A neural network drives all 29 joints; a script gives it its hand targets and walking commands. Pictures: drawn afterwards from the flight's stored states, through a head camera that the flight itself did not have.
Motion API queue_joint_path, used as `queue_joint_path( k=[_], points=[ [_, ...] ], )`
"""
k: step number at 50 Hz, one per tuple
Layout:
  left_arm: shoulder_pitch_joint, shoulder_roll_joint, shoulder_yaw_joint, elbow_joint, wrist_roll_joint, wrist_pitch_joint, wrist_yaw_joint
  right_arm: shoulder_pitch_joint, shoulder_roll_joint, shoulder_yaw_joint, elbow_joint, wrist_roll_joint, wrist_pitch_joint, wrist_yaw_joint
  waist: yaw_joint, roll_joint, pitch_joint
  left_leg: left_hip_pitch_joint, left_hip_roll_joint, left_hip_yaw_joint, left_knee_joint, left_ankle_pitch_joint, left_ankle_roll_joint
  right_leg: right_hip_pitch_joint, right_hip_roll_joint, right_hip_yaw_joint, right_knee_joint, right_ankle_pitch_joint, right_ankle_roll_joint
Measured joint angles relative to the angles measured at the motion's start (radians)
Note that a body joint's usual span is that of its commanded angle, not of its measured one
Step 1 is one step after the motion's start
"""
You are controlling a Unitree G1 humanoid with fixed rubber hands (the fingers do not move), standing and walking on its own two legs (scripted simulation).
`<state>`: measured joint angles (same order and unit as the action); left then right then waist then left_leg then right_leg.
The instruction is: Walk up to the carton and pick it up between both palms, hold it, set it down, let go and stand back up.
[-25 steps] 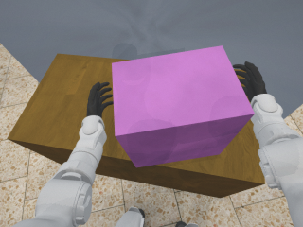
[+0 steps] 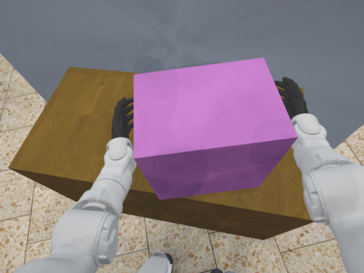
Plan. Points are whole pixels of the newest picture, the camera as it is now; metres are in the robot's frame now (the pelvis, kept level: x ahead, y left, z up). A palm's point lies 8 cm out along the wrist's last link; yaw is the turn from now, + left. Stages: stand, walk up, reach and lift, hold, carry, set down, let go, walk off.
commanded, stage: reach and lift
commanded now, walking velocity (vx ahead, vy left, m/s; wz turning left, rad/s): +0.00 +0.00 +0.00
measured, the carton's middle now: (204, 138) +0.43 +0.04 -0.04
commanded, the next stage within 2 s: none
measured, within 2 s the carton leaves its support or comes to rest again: leaves its support in 1.90 s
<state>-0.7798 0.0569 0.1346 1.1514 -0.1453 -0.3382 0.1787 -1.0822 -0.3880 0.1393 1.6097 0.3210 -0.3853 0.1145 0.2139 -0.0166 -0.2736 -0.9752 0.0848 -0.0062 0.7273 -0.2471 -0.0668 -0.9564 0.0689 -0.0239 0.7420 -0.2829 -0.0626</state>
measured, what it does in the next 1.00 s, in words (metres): stands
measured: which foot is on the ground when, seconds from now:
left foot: down 0.00-1.00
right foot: down 0.00-1.00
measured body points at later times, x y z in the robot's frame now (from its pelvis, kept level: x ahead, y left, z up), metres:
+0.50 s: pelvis +0.00 +0.00 +0.00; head +0.13 -0.01 +0.44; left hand +0.40 +0.23 +0.01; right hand +0.50 -0.13 +0.03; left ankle +0.03 +0.16 -0.70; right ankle +0.02 -0.08 -0.70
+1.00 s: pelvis +0.03 +0.01 +0.03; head +0.17 +0.00 +0.46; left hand +0.39 +0.23 +0.01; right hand +0.50 -0.14 +0.03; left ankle +0.03 +0.16 -0.70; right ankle +0.02 -0.08 -0.70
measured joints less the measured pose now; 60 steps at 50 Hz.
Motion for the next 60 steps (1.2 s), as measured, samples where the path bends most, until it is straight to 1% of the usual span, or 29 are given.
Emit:
queue_joint_path(
  k=[6, 11, 16, 20, 21, 24, 29, 36, 40, 43, 47, 54, 60],
  points=[
    [0.006, -0.002, 0.001, 0.003, -0.002, -0.025, 0.005, -0.010, 0.003, 0.017, 0.009, 0.013, -0.021, -0.003, -0.004, 0.005, -0.002, -0.008, -0.001, -0.002, 0.011, -0.009, 0.002, -0.004, -0.001, -0.002, 0.006, -0.008, 0.002],
    [0.011, -0.007, 0.017, -0.012, 0.018, -0.038, 0.007, -0.021, 0.002, 0.000, 0.012, -0.001, -0.040, -0.002, -0.007, 0.009, 0.011, -0.010, -0.002, -0.003, 0.011, -0.007, 0.003, -0.003, -0.002, -0.004, 0.004, -0.007, 0.003],
    [0.017, -0.017, 0.047, -0.017, 0.048, -0.049, 0.003, -0.021, 0.005, -0.026, 0.018, -0.039, -0.053, -0.007, -0.007, 0.004, 0.012, -0.013, 0.000, 0.001, 0.002, 0.000, 0.004, -0.008, -0.001, -0.002, -0.005, 0.001, 0.003],
    [0.026, -0.025, 0.079, -0.028, 0.069, -0.057, 0.006, -0.020, 0.018, -0.056, 0.025, -0.080, -0.064, 0.003, -0.021, 0.001, 0.016, -0.007, -0.001, 0.000, -0.013, 0.009, 0.004, -0.001, -0.001, -0.003, -0.018, 0.008, 0.002],
    [0.030, -0.026, 0.088, -0.032, 0.077, -0.058, 0.009, -0.017, 0.025, -0.070, 0.023, -0.096, -0.067, 0.008, -0.025, 0.001, 0.017, -0.004, -0.002, 0.001, -0.019, 0.011, 0.004, 0.001, -0.002, -0.002, -0.022, 0.010, 0.002],
    [0.034, -0.027, 0.123, -0.031, 0.117, -0.064, -0.005, -0.004, 0.036, -0.120, 0.014, -0.166, -0.079, 0.018, -0.036, 0.002, 0.020, 0.008, -0.004, 0.001, -0.037, 0.020, 0.004, 0.013, -0.004, -0.003, -0.038, 0.017, 0.003],
    [0.045, -0.038, 0.197, -0.033, 0.177, -0.083, -0.028, 0.013, 0.052, -0.213, 0.010, -0.261, -0.106, 0.005, -0.048, -0.001, 0.032, 0.040, -0.007, 0.014, -0.077, 0.035, 0.008, 0.036, -0.007, 0.008, -0.068, 0.030, 0.006],
    [0.095, -0.069, 0.285, -0.079, 0.266, -0.114, -0.042, 0.051, 0.072, -0.350, -0.027, -0.412, -0.133, -0.007, -0.060, 0.006, 0.062, 0.114, -0.008, 0.031, -0.157, 0.059, 0.015, 0.108, -0.009, 0.020, -0.149, 0.058, 0.012],
    [0.125, -0.083, 0.309, -0.113, 0.303, -0.122, -0.045, 0.074, 0.082, -0.404, -0.040, -0.463, -0.154, -0.005, -0.066, 0.011, 0.088, 0.170, -0.009, 0.037, -0.208, 0.073, 0.017, 0.165, -0.011, 0.022, -0.205, 0.074, 0.013],
    [0.154, -0.093, 0.311, -0.138, 0.321, -0.123, -0.047, 0.100, 0.090, -0.416, -0.055, -0.474, -0.168, -0.003, -0.069, 0.013, 0.097, 0.205, -0.009, 0.041, -0.240, 0.079, 0.018, 0.201, -0.012, 0.022, -0.240, 0.082, 0.015],
    [0.187, -0.095, 0.299, -0.160, 0.316, -0.128, -0.045, 0.120, 0.100, -0.409, -0.060, -0.470, -0.185, -0.004, -0.077, 0.018, 0.103, 0.238, -0.007, 0.045, -0.271, 0.086, 0.019, 0.240, -0.011, 0.019, -0.282, 0.092, 0.015],
    [0.183, -0.100, 0.303, -0.157, 0.320, -0.142, -0.048, 0.136, 0.096, -0.397, -0.076, -0.473, -0.203, -0.016, -0.080, 0.013, 0.130, 0.276, -0.005, 0.056, -0.313, 0.105, 0.023, 0.282, -0.014, 0.010, -0.327, 0.110, 0.015],
    [0.180, -0.102, 0.292, -0.163, 0.304, -0.143, -0.043, 0.139, 0.092, -0.378, -0.094, -0.476, -0.202, -0.020, -0.083, 0.011, 0.127, 0.266, -0.004, 0.057, -0.331, 0.122, 0.023, 0.277, -0.014, 0.003, -0.352, 0.129, 0.015]
  ],
)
